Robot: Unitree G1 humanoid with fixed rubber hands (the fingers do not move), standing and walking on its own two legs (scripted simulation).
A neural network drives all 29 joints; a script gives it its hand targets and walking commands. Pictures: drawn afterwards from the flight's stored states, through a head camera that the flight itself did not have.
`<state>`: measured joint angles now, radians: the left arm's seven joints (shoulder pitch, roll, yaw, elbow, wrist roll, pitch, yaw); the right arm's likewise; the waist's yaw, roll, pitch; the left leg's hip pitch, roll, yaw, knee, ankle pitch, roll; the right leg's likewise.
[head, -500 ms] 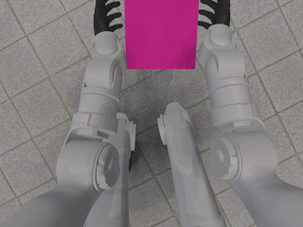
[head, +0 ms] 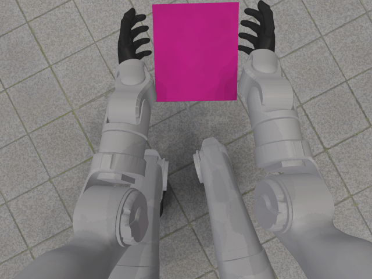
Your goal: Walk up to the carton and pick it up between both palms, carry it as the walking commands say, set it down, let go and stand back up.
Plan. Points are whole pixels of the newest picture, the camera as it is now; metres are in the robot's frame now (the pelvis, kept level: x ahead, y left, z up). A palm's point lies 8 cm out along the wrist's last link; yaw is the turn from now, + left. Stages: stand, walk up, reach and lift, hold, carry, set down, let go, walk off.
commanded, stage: reach and lift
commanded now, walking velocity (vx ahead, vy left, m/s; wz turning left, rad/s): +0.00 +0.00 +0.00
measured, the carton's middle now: (194, 61) +0.52 -0.06 -0.16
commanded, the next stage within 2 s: none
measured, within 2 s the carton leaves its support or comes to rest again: neither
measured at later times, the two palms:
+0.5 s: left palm (96, 36) +0.48 +0.07 +0.05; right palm (283, 28) +0.47 -0.15 +0.05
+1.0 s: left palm (70, 19) +0.47 +0.08 +0.11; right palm (312, 14) +0.45 -0.15 +0.11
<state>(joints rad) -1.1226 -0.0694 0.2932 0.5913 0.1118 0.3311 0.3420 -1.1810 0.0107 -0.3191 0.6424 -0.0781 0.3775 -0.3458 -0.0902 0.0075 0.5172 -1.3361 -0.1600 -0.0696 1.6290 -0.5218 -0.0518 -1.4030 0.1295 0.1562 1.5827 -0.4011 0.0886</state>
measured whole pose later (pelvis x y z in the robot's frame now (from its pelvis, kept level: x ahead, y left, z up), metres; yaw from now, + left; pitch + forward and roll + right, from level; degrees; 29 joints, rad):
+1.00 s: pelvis +0.12 +0.00 +0.16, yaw +1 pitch +20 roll +0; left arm -0.48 -0.23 0.26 0.67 0.24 0.16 0.20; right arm -0.48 0.21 -0.38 0.64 -0.23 0.18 -0.22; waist -0.08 0.02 -0.09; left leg -0.86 -0.12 -0.17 0.91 -0.40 -0.01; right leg -0.91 0.07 0.14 0.88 -0.32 0.04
